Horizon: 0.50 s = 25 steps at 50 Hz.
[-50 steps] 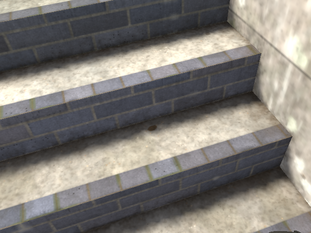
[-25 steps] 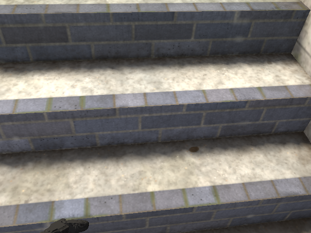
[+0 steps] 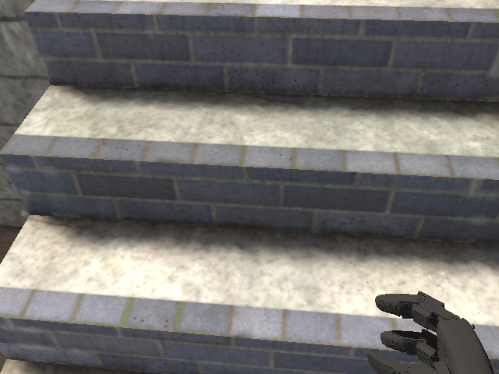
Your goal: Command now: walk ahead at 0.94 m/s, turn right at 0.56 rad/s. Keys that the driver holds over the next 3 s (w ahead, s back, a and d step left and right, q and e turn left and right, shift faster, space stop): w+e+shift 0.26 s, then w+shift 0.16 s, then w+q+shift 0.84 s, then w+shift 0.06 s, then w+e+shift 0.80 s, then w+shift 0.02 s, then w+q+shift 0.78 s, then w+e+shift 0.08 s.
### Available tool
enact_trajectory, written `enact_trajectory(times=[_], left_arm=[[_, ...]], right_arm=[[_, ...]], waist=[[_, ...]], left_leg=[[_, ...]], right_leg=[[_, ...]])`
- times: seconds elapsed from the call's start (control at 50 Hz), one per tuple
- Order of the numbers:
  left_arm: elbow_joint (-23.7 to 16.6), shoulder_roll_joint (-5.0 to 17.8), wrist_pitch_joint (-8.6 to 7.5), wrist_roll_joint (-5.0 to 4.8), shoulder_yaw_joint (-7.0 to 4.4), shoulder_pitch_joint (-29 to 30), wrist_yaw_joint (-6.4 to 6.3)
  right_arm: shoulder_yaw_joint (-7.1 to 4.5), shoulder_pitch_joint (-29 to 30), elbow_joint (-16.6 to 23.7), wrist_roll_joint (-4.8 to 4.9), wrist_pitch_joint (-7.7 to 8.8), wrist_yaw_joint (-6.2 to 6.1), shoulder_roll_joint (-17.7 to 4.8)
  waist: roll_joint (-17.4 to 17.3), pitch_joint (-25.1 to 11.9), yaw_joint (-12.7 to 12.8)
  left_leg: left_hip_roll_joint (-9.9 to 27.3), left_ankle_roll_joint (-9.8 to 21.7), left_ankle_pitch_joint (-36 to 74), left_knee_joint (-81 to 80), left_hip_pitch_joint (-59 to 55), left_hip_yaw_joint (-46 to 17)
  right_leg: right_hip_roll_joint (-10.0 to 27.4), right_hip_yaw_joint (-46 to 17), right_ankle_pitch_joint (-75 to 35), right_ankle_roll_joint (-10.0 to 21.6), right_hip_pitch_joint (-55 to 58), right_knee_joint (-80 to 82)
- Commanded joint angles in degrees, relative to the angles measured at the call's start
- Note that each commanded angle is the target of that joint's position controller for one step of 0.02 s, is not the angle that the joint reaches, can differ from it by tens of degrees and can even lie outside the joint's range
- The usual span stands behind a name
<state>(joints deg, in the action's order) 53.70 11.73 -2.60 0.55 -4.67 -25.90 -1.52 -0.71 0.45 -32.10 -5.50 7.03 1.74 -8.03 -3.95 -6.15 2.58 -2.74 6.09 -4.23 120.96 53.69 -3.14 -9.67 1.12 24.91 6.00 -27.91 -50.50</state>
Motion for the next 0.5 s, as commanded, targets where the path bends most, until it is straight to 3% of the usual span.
enact_trajectory(times=[0.02,0.04,0.08,0.1,0.12,0.14,0.16,0.18,0.2,0.22,0.24,0.26,0.28,0.3,0.32,0.34,0.36,0.38,0.4,0.42,0.44,0.46,0.48,0.5], left_arm=[[-2.4,-1.4,-3.82,-0.21,1.85,5.5,1.73],[-1.7,-1.0,-4.35,0.21,1.81,2.8,1.83],[-0.1,1.7,-5.27,0.85,1.24,-2.9,2.05],[1.1,2.1,-5.28,0.17,1.02,-5.9,1.89],[0.5,2.4,-4.78,0.37,0.71,-6.4,1.02],[-0.8,3.0,-3.72,-0.6,0.22,-7.7,-0.36],[-1.4,2.4,-2.66,-0.8,0.07,-7.2,-1.42],[-3.0,1.5,-3.4,-2.7,0.43,-5.0,-1.76],[-5.4,7.1,-5.17,-1.71,-1.28,-3.3,-0.92],[-7.6,14.0,-6.44,-1.17,-3.88,1.4,-0.24],[-9.4,15.3,-8.03,-1.22,-4.79,7.4,1.32],[-13.3,10.1,-9.11,-2.61,-4.34,12.6,3.16],[-17.4,4.3,-8.82,-0.38,-3.65,17.3,4.03],[-19.7,0.6,-9.03,3.08,-2.38,16.4,4.26],[-20.5,-4.5,-7.86,4.26,0.0,16.8,3.77],[-22.2,-7.4,-6.35,4.27,1.56,17.8,3.04],[-24.3,-9.1,-4.78,3.45,3.04,19.2,2.47],[-24.1,-10.7,-2.98,2.74,4.35,17.2,1.78],[-25.5,-11.5,-1.79,1.34,5.1,19.4,1.28],[-27.5,-9.9,-1.22,0.52,5.66,24.2,1.05],[-29.1,-9.7,-0.52,0.39,5.58,30.8,0.24],[-32.7,-8.6,-0.1,0.5,5.79,37.4,0.02],[-34.9,-8.3,0.11,0.23,6.02,43.2,-0.69],[-37.7,-8.1,-0.28,-0.22,7.13,46.5,-0.76]], right_arm=[[4.29,3.3,7.1,0.56,-1.08,-1.63,5.0],[4.43,7.0,7.5,1.06,-1.39,-2.06,5.4],[5.21,17.2,12.9,1.29,-1.64,-2.15,7.0],[6.48,22.5,16.3,0.61,-1.62,-1.92,8.5],[6.58,25.7,17.8,1.15,-1.62,-1.82,7.9],[7.07,28.3,19.1,2.51,-1.89,-1.34,7.4],[7.89,30.0,20.0,3.01,-1.77,-1.08,9.8],[6.02,17.9,14.8,5.1,-1.76,-1.71,7.4],[3.02,5.3,11.6,4.84,-2.39,-2.55,2.7],[0.09,-6.5,9.5,6.0,-3.57,-3.28,-2.7],[-2.14,-13.7,6.2,5.75,-3.18,-3.73,-8.1],[-4.11,-17.9,2.9,3.97,-2.8,-4.54,-13.3],[-5.31,-11.8,1.4,3.82,-3.73,-5.14,-15.2],[-4.02,-5.8,-0.1,4.16,-3.94,-4.86,-9.2],[-2.9,-3.7,-4.8,5.18,-2.18,-4.35,-4.8],[-2.14,-6.0,-9.6,4.36,-1.03,-4.22,-0.8],[-1.58,-8.5,-14.3,3.07,0.33,-3.74,1.6],[-1.54,-12.2,-18.1,3.13,1.23,-3.01,2.5],[-1.47,-14.8,-21.0,2.93,1.74,-2.35,2.4],[-1.29,-14.1,-21.8,3.03,2.16,-1.91,1.2],[-1.55,-16.7,-24.1,2.79,2.81,-1.87,0.4],[-1.74,-17.3,-24.8,2.79,3.55,-1.76,-2.2],[-1.65,-20.8,-26.9,3.43,4.11,-1.56,-3.4],[-1.28,-22.7,-28.8,4.04,4.21,-1.56,-3.9]], waist=[[0.2,13.9,-5.6],[2.1,12.7,-3.1],[3.5,14.3,-0.3],[1.1,14.2,0.6],[-0.3,14.1,1.9],[-0.9,10.9,4.1],[-0.4,6.6,3.5],[3.6,-2.3,-1.5],[6.8,-12.3,-7.0],[11.2,-20.3,-14.3],[6.1,-25.2,-18.5],[-4.8,-25.6,-18.5],[-17.8,-21.1,-14.4],[-7.6,-13.0,-9.1],[1.8,-3.6,-5.2],[7.8,2.6,-2.2],[7.6,7.4,0.0],[7.0,8.3,1.5],[4.3,11.9,2.0],[3.4,15.8,2.5],[2.9,18.5,0.7],[2.7,21.3,0.5],[2.6,22.3,-1.0],[4.7,22.8,-0.1]], left_leg=[[6.0,-1.3,-7.5,0.6,18.7,0.9],[4.3,-1.2,-11.1,10.7,21.4,4.1],[5.2,-1.0,-20.6,12.1,30.5,5.1],[6.6,-0.3,-23.3,0.4,27.9,3.9],[5.8,-1.0,-21.3,-7.7,23.2,7.4],[5.8,-1.8,-19.3,-23.4,8.0,11.4],[5.7,-0.6,-19.3,-35.0,-11.5,13.0],[-0.5,0.2,-23.4,-41.7,-33.6,17.2],[-1.0,1.7,-24.8,-40.4,-41.6,13.5],[-0.9,1.6,-32.5,-50.1,-40.6,8.5],[1.5,2.8,-33.5,-60.4,-49.5,2.3],[12.5,6.1,-48.7,-75.2,-57.1,-21.1],[23.6,11.1,-54.6,-96.5,-52.3,-51.8],[24.4,12.8,-54.8,-97.4,-46.9,-50.9],[23.3,11.9,-52.2,-95.8,-41.3,-42.9],[23.1,9.7,-44.7,-96.3,-36.2,-34.6],[22.1,6.6,-34.1,-97.7,-32.9,-26.7],[21.0,4.6,-22.9,-99.9,-34.4,-19.8],[21.9,3.7,-17.2,-102.6,-36.0,-14.3],[20.8,1.9,-13.0,-108.8,-33.4,-5.9],[21.0,3.5,-10.2,-112.9,-32.0,-3.8],[20.8,3.3,-7.4,-117.6,-30.5,-0.5],[21.2,3.7,-6.2,-120.4,-34.1,1.1],[17.8,3.2,-5.3,-124.8,-33.7,5.9]], right_leg=[[10.3,-25.2,1.3,7.3,-2.0,31.0],[10.8,-25.7,-0.2,10.1,-1.3,33.0],[12.2,-29.2,1.8,11.0,3.8,37.9],[11.3,-29.1,4.2,9.7,3.5,41.0],[11.4,-28.8,-4.9,10.0,2.6,45.5],[13.7,-28.3,-17.6,11.3,-0.4,55.0],[13.8,-22.7,-31.9,10.6,-5.3,56.7],[12.5,-18.7,-77.2,10.1,-5.9,49.4],[15.0,-19.9,-108.8,9.0,3.2,34.9],[17.1,-21.9,-117.8,8.9,16.0,19.3],[15.0,-21.4,-111.9,7.9,14.9,3.0],[7.0,-17.6,-86.7,5.2,0.1,-17.0],[-0.3,-11.5,-29.7,1.5,-16.4,-45.4],[3.7,-11.2,-26.6,2.2,-25.5,-64.4],[5.6,-10.8,-26.5,3.2,-32.1,-70.6],[6.2,-12.0,-21.8,4.4,-35.8,-74.2],[7.2,-15.3,-17.8,5.2,-39.2,-77.8],[8.1,-15.3,-13.4,5.5,-42.1,-83.0],[8.5,-16.8,-7.0,5.2,-48.0,-84.2],[8.9,-15.0,-0.3,5.0,-48.7,-76.1],[7.1,-12.2,5.2,4.8,-51.5,-81.8],[7.2,-11.5,7.7,4.9,-53.1,-79.9],[7.4,-9.7,12.3,4.9,-58.8,-81.5],[9.9,-4.7,14.2,4.7,-55.6,-67.8]])
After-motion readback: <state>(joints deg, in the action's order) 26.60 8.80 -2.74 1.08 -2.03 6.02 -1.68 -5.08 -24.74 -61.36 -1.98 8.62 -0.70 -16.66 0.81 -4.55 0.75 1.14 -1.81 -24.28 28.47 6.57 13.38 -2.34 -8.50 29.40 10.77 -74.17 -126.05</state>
